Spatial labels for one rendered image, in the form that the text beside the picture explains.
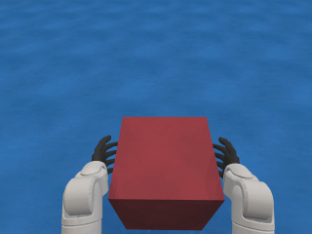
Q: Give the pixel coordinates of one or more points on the left robot hand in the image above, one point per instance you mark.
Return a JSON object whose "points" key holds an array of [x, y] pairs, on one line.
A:
{"points": [[101, 154]]}

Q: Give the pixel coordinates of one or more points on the carton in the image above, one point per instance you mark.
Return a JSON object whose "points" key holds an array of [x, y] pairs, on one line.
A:
{"points": [[165, 174]]}

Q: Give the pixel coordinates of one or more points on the right robot forearm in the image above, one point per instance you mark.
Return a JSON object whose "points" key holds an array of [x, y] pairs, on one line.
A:
{"points": [[252, 203]]}

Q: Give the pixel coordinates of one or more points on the right robot hand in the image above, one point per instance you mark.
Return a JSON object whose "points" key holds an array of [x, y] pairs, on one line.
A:
{"points": [[229, 157]]}

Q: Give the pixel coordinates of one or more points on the left robot forearm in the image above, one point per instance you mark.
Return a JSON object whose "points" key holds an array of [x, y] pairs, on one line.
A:
{"points": [[82, 200]]}

